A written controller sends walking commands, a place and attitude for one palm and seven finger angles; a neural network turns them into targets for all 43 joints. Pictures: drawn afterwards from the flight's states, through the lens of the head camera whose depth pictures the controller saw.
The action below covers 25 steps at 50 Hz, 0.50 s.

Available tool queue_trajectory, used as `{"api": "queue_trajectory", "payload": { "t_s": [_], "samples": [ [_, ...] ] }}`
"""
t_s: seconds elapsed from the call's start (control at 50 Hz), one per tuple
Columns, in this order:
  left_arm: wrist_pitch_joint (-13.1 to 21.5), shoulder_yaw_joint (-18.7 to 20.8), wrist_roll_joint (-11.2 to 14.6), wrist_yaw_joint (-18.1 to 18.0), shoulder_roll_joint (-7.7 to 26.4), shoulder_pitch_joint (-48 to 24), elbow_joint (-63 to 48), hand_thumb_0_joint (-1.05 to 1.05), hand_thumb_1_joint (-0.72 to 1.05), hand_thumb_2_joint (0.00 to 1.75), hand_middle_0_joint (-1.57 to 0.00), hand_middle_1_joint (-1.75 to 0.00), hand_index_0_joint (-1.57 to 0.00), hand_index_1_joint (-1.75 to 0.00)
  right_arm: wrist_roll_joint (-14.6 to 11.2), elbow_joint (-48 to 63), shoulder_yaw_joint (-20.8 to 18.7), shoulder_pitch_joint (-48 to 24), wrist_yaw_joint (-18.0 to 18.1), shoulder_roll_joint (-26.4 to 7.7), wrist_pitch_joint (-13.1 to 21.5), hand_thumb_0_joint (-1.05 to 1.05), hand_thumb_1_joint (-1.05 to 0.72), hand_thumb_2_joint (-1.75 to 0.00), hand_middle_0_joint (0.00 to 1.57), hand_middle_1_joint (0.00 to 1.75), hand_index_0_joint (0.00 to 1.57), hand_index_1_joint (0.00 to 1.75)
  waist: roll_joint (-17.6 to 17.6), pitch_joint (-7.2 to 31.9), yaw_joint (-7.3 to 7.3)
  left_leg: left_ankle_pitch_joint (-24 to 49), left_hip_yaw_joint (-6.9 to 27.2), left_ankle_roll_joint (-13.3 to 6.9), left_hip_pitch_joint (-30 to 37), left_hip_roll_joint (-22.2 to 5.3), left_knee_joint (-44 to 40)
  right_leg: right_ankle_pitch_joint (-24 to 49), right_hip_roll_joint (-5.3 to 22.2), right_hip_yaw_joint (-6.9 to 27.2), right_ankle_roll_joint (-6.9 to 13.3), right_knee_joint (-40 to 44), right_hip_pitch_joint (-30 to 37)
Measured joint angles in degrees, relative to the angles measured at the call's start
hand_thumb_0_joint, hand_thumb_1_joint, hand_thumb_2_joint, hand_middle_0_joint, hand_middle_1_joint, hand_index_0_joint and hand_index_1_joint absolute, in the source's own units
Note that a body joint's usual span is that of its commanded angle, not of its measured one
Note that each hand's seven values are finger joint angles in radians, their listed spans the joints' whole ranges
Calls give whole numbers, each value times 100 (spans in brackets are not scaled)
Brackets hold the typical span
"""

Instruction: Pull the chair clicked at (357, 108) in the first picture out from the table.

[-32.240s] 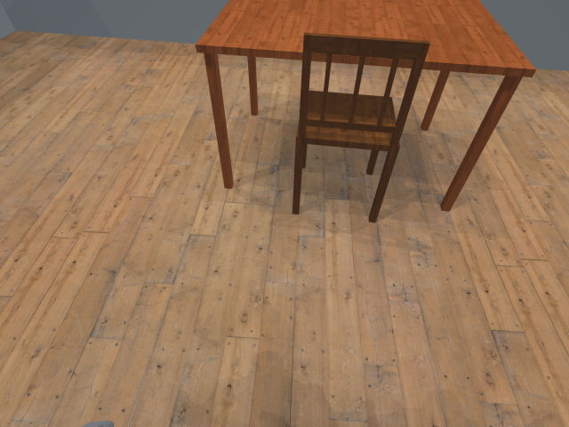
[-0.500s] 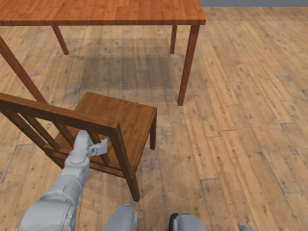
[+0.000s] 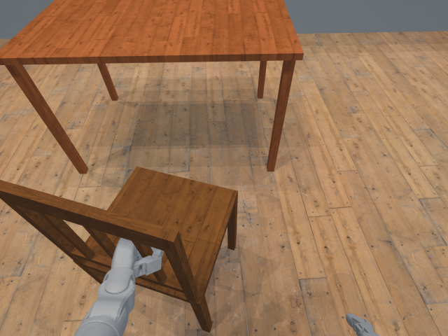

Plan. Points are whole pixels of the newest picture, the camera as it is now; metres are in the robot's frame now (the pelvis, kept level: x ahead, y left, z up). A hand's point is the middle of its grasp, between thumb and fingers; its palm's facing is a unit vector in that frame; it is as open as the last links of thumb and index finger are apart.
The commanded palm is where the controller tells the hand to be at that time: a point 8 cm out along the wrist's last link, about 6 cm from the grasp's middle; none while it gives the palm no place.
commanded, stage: stop walking, hand still on the chair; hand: left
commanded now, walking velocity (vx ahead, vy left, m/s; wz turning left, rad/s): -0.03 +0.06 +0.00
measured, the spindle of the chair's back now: (109, 248) +0.31 +0.28 -0.11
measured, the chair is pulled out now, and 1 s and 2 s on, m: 0.64 0.65 0.65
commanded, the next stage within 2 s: open the thumb and straighten the fingers in 0.42 s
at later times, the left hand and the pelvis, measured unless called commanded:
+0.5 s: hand (157, 262) +0.27 +0.15 -0.07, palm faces +0.03 -0.98 -0.20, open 5.4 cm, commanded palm +0.24 +0.21 -0.05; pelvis +0.02 +0.01 +0.00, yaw -1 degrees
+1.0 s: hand (147, 253) +0.28 +0.18 -0.07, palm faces +0.04 -0.98 -0.21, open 12.7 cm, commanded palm +0.25 +0.21 -0.05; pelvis +0.02 +0.01 -0.04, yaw +1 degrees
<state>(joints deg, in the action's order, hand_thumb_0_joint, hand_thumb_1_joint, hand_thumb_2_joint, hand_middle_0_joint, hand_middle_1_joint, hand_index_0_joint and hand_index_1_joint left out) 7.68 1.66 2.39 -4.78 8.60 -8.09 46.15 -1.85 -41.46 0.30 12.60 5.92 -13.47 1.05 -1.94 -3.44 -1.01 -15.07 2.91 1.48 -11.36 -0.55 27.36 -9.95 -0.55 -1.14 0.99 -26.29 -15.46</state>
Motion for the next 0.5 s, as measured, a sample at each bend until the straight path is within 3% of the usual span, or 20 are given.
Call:
{"api": "queue_trajectory", "payload": {
  "t_s": [0.14, 0.5],
  "samples": [
    [0, -229, -57, -27, -84, 221, -69, 8, 69, 76, -39, -131, -49, -145, 17, 183, -45, -196, 88, -95, -144, 1, -91, -90, 20, 30, 20, 30, 10, 162, 58, 51, -46, -52, 124, 60, -178, 8, 60, 49, -53, 84, 74],
    [27, -444, -55, -55, -116, 560, -324, 8, 69, 76, -39, -132, -49, -145, 40, 154, 177, 16, 70, 215, -324, 1, -90, -90, 20, 30, 20, 30, -18, 313, 80, 4, -108, -113, 189, 121, -265, -77, 118, 113, -111, 74, 81]
  ]
}}
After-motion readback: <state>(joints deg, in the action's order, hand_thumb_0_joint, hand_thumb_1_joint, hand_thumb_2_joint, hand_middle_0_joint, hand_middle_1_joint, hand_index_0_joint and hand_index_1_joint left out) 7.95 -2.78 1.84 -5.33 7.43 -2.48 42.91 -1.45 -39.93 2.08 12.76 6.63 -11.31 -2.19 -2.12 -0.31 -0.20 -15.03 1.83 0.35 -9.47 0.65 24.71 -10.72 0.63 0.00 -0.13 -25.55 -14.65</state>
